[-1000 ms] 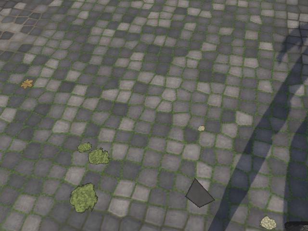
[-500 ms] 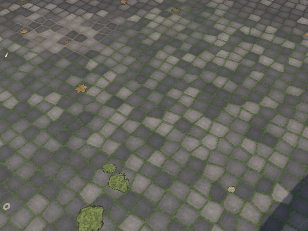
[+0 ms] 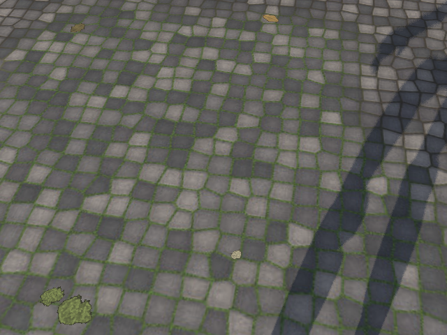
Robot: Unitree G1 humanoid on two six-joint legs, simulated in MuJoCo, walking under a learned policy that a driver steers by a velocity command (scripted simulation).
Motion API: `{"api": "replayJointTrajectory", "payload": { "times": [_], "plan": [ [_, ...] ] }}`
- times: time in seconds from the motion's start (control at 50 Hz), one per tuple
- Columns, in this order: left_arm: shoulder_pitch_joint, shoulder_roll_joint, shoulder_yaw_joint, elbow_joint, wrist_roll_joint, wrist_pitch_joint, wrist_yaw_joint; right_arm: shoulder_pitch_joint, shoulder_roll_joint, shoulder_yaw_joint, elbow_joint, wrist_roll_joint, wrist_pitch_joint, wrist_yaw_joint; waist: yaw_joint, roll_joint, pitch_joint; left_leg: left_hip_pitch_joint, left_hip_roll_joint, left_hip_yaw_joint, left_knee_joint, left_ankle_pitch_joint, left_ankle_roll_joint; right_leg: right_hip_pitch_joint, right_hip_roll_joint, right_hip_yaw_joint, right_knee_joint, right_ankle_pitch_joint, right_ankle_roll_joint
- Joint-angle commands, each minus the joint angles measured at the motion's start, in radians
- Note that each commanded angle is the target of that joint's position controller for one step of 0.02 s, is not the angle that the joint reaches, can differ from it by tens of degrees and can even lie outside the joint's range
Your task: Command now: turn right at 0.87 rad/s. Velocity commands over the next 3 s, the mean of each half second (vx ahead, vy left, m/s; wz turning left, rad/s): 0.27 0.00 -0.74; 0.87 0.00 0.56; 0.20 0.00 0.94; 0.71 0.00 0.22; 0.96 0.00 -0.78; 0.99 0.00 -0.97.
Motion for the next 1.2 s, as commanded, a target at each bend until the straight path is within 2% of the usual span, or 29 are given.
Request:
{"api": "replayJointTrajectory", "payload": {
  "times": [0.02,0.04,0.06,0.08,0.1,0.14,0.2,0.28,0.42,0.44,0.48,0.5,0.52,0.54,0.56,0.6,0.64,0.8,0.84,0.88,0.9,0.92,0.94,0.98,1.04,1.06,1.08,1.12,1.2],
  "plan": [
    [0.026,0.096,0.038,-0.073,0.0,0.002,-0.002,-0.008,-0.192,-0.066,-0.042,0.031,-0.026,0.015,0.023,0.15,-0.105,0.082,0.228,-0.079,0.037,0.58,0.137,0.11,0.055,-0.068,-0.204,0.077,-0.065],
    [0.108,0.134,0.061,-0.046,0.006,0.001,0.013,0.03,-0.16,-0.061,-0.022,0.032,-0.035,0.023,0.06,0.074,-0.147,0.001,0.175,-0.018,0.196,0.561,0.078,0.283,0.087,-0.041,-0.307,0.201,-0.111],
    [0.198,0.259,0.099,-0.044,0.005,-0.005,0.035,0.039,-0.128,-0.052,-0.045,0.001,-0.044,0.026,0.09,-0.147,-0.179,-0.289,0.075,0.028,0.491,0.199,-0.02,0.538,-0.072,0.24,-0.356,0.652,-0.207],
    [0.17,0.365,0.107,-0.076,0.042,-0.026,0.032,-0.014,-0.065,-0.025,-0.127,-0.04,-0.054,0.023,0.056,-0.38,-0.291,-0.58,-0.091,-0.106,0.735,-0.377,-0.075,0.644,-0.315,0.678,-0.365,0.789,-0.454],
    [0.16,0.267,0.086,-0.081,0.044,-0.05,0.018,-0.099,-0.133,-0.041,-0.113,-0.031,-0.052,0.019,0.131,-0.176,-0.321,-0.596,-0.065,-0.261,0.817,-0.349,-0.062,0.603,-0.306,0.61,-0.406,0.655,-0.456],
    [0.058,0.215,0.067,-0.067,0.012,-0.064,0.031,-0.094,-0.133,-0.044,-0.1,-0.011,-0.047,0.0,0.052,-0.071,-0.177,-0.584,-0.039,-0.28,0.721,-0.162,-0.026,0.439,-0.181,0.454,-0.428,0.413,-0.336],
    [-0.061,0.188,0.051,-0.101,0.016,-0.042,0.058,-0.031,-0.136,-0.049,-0.072,-0.027,-0.038,-0.007,-0.013,-0.109,-0.152,-0.45,-0.08,-0.266,0.615,-0.003,-0.047,0.257,-0.092,0.382,-0.433,0.396,-0.289],
    [0.004,0.207,0.051,-0.082,-0.004,-0.061,0.063,-0.05,-0.12,-0.036,-0.073,0.002,-0.068,0.026,0.022,-0.16,-0.158,-0.403,-0.119,-0.277,0.347,0.059,-0.048,0.235,-0.075,0.515,-0.54,-0.272,-0.301],
    [0.062,0.162,0.017,-0.041,0.008,-0.097,0.041,-0.048,-0.106,-0.019,-0.074,0.019,-0.128,0.053,0.049,-0.197,-0.079,-0.24,-0.087,-0.214,0.148,0.078,-0.012,0.159,-0.103,0.512,-0.496,-0.274,-0.288],
    [0.064,0.205,0.029,-0.031,0.082,-0.077,0.008,0.009,-0.096,-0.005,-0.042,-0.063,-0.081,0.066,0.039,-0.213,-0.089,-0.169,-0.105,-0.135,0.135,0.007,0.003,0.112,-0.044,0.473,-0.515,-0.36,-0.268],
    [0.003,0.15,0.013,-0.047,0.075,-0.075,-0.004,0.144,-0.11,-0.009,-0.01,-0.051,-0.064,0.058,-0.054,-0.131,-0.05,0.021,-0.112,-0.094,0.053,0.03,0.038,-0.023,-0.008,0.42,-0.416,-0.395,-0.235],
    [-0.041,0.104,0.0,-0.059,0.079,-0.08,0.005,0.287,-0.133,-0.013,0.03,-0.052,-0.073,0.054,-0.123,-0.014,-0.037,0.122,-0.071,-0.194,-0.012,-0.09,0.058,-0.114,0.049,0.343,-0.218,-0.367,-0.209],
    [-0.095,0.012,-0.026,-0.085,0.077,-0.096,0.017,0.422,-0.204,-0.021,0.054,-0.067,-0.086,0.051,-0.166,0.23,-0.029,0.168,0.134,-0.576,-0.178,-0.402,0.11,-0.246,0.147,0.17,0.199,-0.239,-0.163],
    [-0.056,0.011,-0.036,-0.141,0.074,-0.109,0.013,0.334,-0.292,-0.039,0.03,-0.056,-0.084,0.065,-0.073,0.303,0.037,0.192,0.259,-1.109,-0.418,-0.642,0.208,-0.521,0.192,0.137,0.316,-0.216,-0.141],
    [-0.064,0.076,-0.025,-0.121,0.092,-0.118,0.011,0.241,-0.257,-0.042,-0.002,-0.039,-0.081,0.068,-0.028,0.126,0.065,0.182,0.28,-1.122,-0.409,-0.669,0.251,-0.551,0.084,0.16,0.373,-0.071,-0.131],
    [-0.078,0.122,-0.013,-0.082,0.102,-0.127,0.005,0.242,-0.197,-0.029,0.008,-0.026,-0.086,0.071,-0.028,0.053,0.018,0.129,0.156,-0.834,-0.334,-0.411,0.224,-0.41,0.036,0.139,0.304,0.046,-0.09],
    [-0.096,0.091,-0.025,-0.075,0.1,-0.118,-0.01,0.297,-0.161,-0.017,0.049,-0.018,-0.094,0.056,-0.045,0.124,0.015,0.074,0.063,-0.685,-0.361,-0.231,0.221,-0.294,0.034,0.103,0.215,0.085,-0.053],
    [-0.316,0.032,-0.062,-0.119,0.061,-0.124,-0.016,0.414,-0.158,-0.037,0.131,-0.017,-0.076,0.039,-0.12,0.161,0.019,0.106,0.024,-0.637,-0.301,0.095,0.256,-0.144,0.114,0.032,-0.17,0.118,-0.014],
    [-0.266,0.044,-0.057,-0.112,0.051,-0.134,-0.006,0.379,-0.167,-0.043,0.134,-0.014,-0.077,0.037,-0.075,0.175,-0.003,0.041,0.037,-0.643,-0.257,0.274,0.232,0.044,0.125,0.041,-0.244,0.131,-0.03],
    [0.01,0.116,-0.023,-0.026,0.059,-0.145,0.027,0.288,-0.206,-0.054,0.114,-0.001,-0.093,0.045,0.081,0.094,-0.144,-0.118,-0.03,-0.556,0.017,0.592,0.171,0.498,0.125,0.052,-0.292,0.141,-0.076],
    [0.216,0.196,0.009,0.013,0.076,-0.147,0.054,0.248,-0.19,-0.05,0.092,0.008,-0.11,0.053,0.193,0.007,-0.27,-0.29,-0.097,-0.484,0.298,0.488,0.143,0.777,-0.017,0.165,-0.282,-0.013,-0.114],
    [0.352,0.284,0.031,0.027,0.107,-0.146,0.067,0.288,-0.04,-0.014,0.045,0.03,-0.12,0.046,0.201,-0.257,-0.44,-0.52,-0.204,-0.371,0.624,-0.151,0.129,1.002,-0.343,0.616,-0.425,-0.522,-0.169],
    [0.254,0.267,0.03,0.024,0.099,-0.133,0.068,0.278,-0.074,-0.005,0.03,0.024,-0.101,0.04,0.138,-0.27,-0.377,-0.614,-0.151,-0.32,0.786,-0.117,0.136,0.835,-0.403,0.897,-0.546,-0.669,-0.207],
    [0.149,0.105,-0.007,0.031,0.089,-0.133,0.06,0.169,-0.103,-0.012,0.042,-0.022,-0.075,0.056,0.1,-0.061,-0.117,-0.638,-0.049,-0.276,0.805,0.027,0.133,0.594,-0.306,0.578,-0.535,-0.388,-0.198],
    [0.155,0.037,-0.032,0.09,0.072,-0.156,0.056,0.135,-0.057,-0.009,0.034,-0.041,-0.029,0.073,0.029,-0.109,0.034,-0.6,-0.012,-0.235,0.744,0.001,0.077,0.455,-0.228,0.212,-0.501,0.564,-0.18],
    [0.062,0.02,-0.017,0.071,0.01,-0.172,0.058,0.156,-0.057,-0.016,0.001,0.066,-0.041,0.042,0.014,-0.201,0.04,-0.629,0.013,-0.272,0.737,0.022,0.056,0.494,-0.175,0.134,-0.476,0.75,-0.169],
    [0.016,0.015,-0.02,0.068,0.002,-0.176,0.061,0.116,-0.051,-0.004,-0.024,0.072,-0.042,0.039,0.001,-0.193,0.05,-0.642,0.005,-0.246,0.672,0.043,0.043,0.457,-0.179,0.084,-0.501,0.798,-0.165],
    [-0.093,0.066,-0.006,0.057,0.012,-0.165,0.076,0.041,-0.041,0.01,-0.078,0.033,-0.05,0.051,-0.022,-0.121,0.088,-0.528,-0.021,-0.163,0.401,0.151,0.012,0.311,-0.146,-0.039,-0.541,0.801,-0.155],
    [-0.077,0.184,0.031,0.073,-0.01,-0.162,0.097,0.238,-0.134,-0.028,-0.027,0.017,-0.05,0.105,-0.103,-0.137,-0.129,0.001,-0.174,-0.064,0.145,0.401,0.048,0.251,-0.092,-0.138,-0.283,1.033,-0.097]
  ]
}}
